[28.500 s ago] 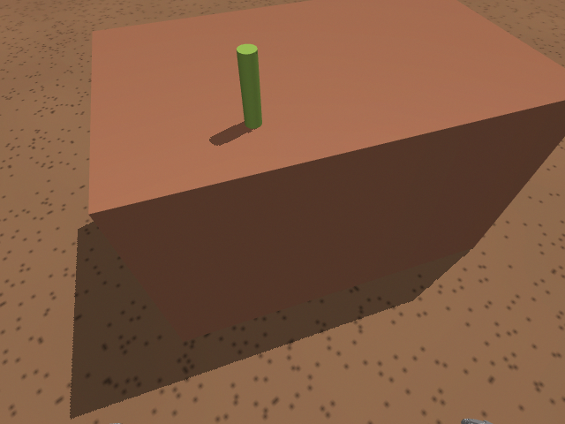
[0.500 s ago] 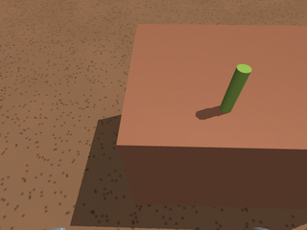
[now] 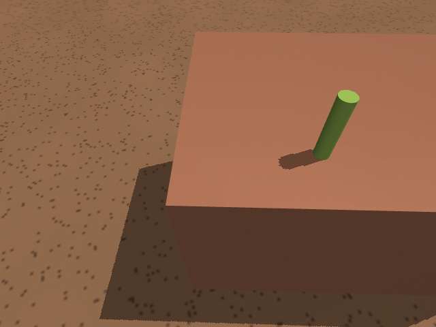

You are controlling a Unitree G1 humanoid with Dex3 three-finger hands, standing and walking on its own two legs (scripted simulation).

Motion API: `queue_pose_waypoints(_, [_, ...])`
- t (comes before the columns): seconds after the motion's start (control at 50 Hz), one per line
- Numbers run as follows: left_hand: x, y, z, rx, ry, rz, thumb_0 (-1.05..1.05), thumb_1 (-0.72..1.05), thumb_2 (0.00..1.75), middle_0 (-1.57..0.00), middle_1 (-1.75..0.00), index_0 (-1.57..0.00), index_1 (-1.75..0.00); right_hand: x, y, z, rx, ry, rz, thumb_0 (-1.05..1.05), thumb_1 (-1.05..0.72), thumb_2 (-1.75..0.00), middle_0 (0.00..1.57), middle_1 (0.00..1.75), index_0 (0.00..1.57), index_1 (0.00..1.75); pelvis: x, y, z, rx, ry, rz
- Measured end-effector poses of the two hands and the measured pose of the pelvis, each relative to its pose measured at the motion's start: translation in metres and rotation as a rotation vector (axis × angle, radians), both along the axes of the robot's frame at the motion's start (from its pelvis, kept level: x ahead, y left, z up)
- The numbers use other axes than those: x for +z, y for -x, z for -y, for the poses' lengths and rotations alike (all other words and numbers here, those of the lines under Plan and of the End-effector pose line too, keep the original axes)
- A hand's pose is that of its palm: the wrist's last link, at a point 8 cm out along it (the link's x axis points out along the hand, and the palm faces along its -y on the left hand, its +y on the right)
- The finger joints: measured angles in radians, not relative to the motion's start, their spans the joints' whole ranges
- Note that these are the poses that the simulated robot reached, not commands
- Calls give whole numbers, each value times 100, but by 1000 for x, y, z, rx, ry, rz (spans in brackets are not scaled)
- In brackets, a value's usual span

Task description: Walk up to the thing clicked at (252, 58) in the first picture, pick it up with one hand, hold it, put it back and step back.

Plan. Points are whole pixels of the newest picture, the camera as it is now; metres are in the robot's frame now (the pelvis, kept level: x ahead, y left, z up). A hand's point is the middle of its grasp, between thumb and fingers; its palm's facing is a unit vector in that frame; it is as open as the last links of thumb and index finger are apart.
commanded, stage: stand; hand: right
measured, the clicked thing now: (333, 128) +0.49 -0.23 +0.06
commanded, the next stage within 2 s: step back in 0.84 s
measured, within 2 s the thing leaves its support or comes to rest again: neither
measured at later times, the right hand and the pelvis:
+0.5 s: hand out of the picture +0.06 -0.25 -0.16, palm faces -0.04 +0.94 -0.34, open 7.4 cm; pelvis +0.00 +0.00 +0.00, yaw +0 degrees
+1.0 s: hand out of the picture +0.06 -0.26 -0.16, palm faces -0.02 +0.93 -0.36, open 7.3 cm; pelvis -0.03 +0.01 -0.01, yaw +0 degrees
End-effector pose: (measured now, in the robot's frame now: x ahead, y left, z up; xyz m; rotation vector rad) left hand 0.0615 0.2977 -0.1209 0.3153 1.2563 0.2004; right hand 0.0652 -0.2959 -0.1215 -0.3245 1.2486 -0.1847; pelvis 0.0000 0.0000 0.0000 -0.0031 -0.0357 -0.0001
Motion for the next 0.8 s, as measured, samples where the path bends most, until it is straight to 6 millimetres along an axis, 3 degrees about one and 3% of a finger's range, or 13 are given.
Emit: queue_pose_waypoints(0.8, [0,2,-1,-7,-2,5,1,90,90,-21,-30,-21,-30,0,7,0,-5,0,-4,0,-90,-90,20,30,21,30,0,3,-1,-2,1,2])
